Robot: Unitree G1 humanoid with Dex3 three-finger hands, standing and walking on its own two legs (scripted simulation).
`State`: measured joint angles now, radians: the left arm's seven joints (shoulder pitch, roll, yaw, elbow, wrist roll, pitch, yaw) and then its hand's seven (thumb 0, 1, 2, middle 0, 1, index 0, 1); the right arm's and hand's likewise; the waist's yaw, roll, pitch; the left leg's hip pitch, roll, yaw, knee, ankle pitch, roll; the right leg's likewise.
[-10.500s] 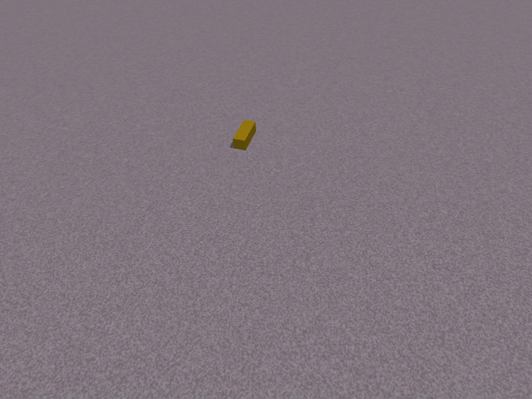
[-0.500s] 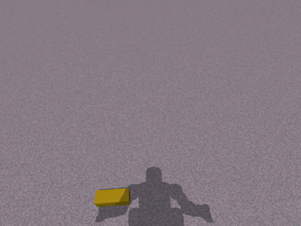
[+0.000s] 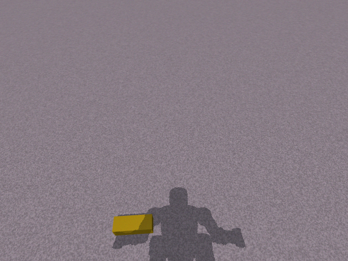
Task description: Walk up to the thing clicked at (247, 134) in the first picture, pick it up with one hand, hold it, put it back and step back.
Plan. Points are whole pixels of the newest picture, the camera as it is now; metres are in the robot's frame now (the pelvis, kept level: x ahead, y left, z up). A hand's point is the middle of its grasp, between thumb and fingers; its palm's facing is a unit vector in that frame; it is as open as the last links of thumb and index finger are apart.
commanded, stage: walk up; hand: left
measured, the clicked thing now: (133, 224) +0.41 +0.26 -0.73
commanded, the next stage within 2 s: none
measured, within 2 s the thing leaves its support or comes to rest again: neither
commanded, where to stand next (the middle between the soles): +0.04 +0.01 m, yaw +2 degrees
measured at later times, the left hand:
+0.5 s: hand out of the picture +0.12 +0.26 -0.14, palm faces -0.02 -0.94 -0.35, open 7.4 cm
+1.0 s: hand out of the picture +0.07 +0.25 -0.14, palm faces +0.02 -0.93 -0.36, open 7.4 cm
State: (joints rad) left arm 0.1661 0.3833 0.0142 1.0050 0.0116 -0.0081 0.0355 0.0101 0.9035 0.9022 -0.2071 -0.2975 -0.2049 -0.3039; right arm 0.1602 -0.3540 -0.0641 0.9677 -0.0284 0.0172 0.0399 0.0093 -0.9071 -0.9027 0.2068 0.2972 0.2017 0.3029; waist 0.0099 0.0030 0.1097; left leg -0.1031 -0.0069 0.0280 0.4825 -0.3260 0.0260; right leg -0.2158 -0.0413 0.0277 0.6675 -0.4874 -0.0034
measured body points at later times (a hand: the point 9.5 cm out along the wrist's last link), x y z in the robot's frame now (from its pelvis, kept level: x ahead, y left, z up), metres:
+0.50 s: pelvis +0.01 +0.01 +0.01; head +0.03 +0.01 +0.46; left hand +0.12 +0.31 -0.12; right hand +0.09 -0.29 -0.12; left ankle -0.04 +0.11 -0.74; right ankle +0.02 -0.13 -0.74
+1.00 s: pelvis +0.00 -0.01 +0.01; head +0.01 -0.01 +0.46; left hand +0.07 +0.30 -0.12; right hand +0.08 -0.30 -0.13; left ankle -0.04 +0.11 -0.74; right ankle +0.02 -0.13 -0.74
